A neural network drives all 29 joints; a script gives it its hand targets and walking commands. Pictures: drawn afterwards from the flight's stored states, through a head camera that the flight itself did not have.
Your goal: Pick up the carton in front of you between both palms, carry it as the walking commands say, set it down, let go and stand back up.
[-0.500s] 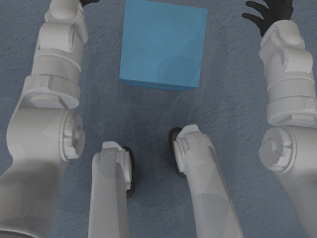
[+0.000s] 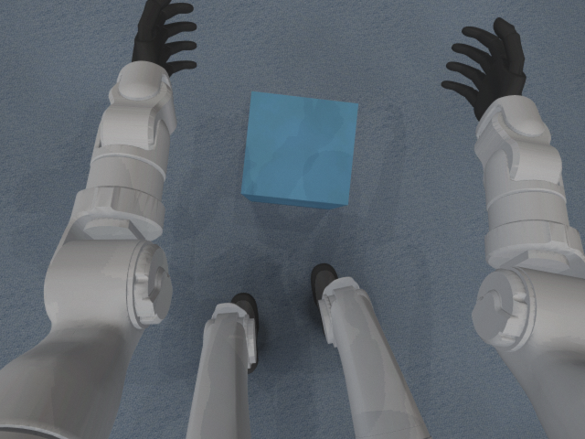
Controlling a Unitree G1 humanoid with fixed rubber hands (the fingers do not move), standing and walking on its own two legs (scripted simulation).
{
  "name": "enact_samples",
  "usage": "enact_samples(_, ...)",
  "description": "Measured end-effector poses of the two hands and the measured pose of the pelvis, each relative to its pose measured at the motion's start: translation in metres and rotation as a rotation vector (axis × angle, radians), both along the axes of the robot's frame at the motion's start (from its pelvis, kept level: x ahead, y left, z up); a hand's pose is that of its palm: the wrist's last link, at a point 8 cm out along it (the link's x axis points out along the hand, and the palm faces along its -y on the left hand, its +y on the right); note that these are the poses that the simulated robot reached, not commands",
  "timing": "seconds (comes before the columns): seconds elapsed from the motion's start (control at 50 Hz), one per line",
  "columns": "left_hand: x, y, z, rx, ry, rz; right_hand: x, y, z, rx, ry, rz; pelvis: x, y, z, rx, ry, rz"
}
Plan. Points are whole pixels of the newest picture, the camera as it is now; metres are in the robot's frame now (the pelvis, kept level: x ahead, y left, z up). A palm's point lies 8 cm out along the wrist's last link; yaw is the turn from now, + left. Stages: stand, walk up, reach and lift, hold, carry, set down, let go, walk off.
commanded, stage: let go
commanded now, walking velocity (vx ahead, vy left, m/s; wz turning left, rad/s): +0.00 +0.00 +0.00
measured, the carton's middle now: (296, 159) +0.50 -0.09 -0.50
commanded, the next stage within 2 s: stand in 1.40 s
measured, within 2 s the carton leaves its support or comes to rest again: neither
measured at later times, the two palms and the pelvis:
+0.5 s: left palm (82, 207) +0.41 +0.14 +0.01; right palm out of the picture +0.34 -0.29 +0.02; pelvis +0.06 -0.02 +0.11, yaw -1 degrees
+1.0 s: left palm out of the picture +0.27 +0.24 +0.09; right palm out of the picture +0.25 -0.22 +0.09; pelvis +0.10 +0.02 +0.16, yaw -2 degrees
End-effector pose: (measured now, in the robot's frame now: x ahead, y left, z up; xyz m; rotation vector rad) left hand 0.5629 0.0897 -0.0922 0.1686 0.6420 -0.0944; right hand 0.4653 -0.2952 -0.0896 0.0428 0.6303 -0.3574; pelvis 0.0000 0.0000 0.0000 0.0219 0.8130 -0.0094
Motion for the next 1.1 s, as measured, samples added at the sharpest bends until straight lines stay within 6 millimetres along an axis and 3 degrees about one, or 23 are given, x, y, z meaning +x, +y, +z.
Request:
enact_samples(0.08, -0.012, 0.005, 0.016, 0.019, 0.003, 0.023, -0.006, 0.004, 0.014, -0.017, 0.021, 0.047, 0.005, -0.002, 0.019, 0.004, -0.017, 0.0)
enact_samples(0.14, -0.031, 0.012, 0.025, 0.044, 0.014, 0.055, -0.018, 0.007, 0.023, -0.037, 0.056, 0.103, 0.011, -0.005, 0.035, 0.007, -0.042, 0.0)
enact_samples(0.3, -0.105, 0.032, 0.055, 0.09, 0.058, 0.129, -0.069, 0.009, 0.058, -0.073, 0.149, 0.239, 0.031, -0.016, 0.078, 0.009, -0.165, 0.002)
enact_samples(0.48, -0.153, 0.049, 0.096, 0.085, 0.069, 0.113, -0.122, 0.007, 0.106, -0.075, 0.165, 0.266, 0.054, -0.023, 0.109, -0.001, -0.312, -0.01)
enact_samples(0.76, -0.235, 0.103, 0.148, 0.078, 0.097, 0.097, -0.211, 0.047, 0.164, -0.067, 0.183, 0.251, 0.085, -0.007, 0.146, -0.031, -0.599, -0.023)
enact_samples(0.9, -0.271, 0.135, 0.168, 0.078, 0.106, 0.113, -0.224, 0.067, 0.177, -0.067, 0.188, 0.27, 0.095, 0.009, 0.155, -0.047, -0.73, -0.024)
enact_samples(1.1, -0.298, 0.162, 0.183, 0.08, 0.132, 0.134, -0.211, 0.083, 0.177, -0.074, 0.178, 0.302, 0.1, 0.024, 0.156, -0.054, -0.845, -0.023)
